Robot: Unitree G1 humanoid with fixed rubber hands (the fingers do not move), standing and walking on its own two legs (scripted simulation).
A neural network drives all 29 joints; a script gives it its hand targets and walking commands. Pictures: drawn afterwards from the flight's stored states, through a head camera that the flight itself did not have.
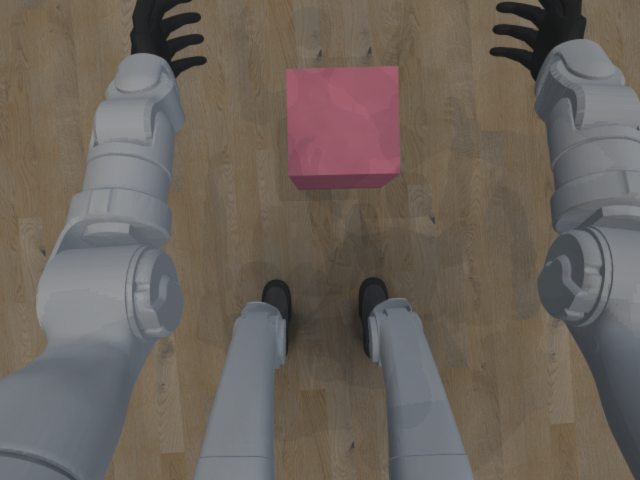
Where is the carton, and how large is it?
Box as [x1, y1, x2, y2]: [286, 66, 399, 189]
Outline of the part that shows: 397,66 286,69 288,172 290,178 298,189 381,187 399,173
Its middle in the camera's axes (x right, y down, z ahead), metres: +0.04 -0.22 +0.84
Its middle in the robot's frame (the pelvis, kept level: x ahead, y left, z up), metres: +0.56 -0.03 -0.54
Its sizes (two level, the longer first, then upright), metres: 0.210 0.200 0.250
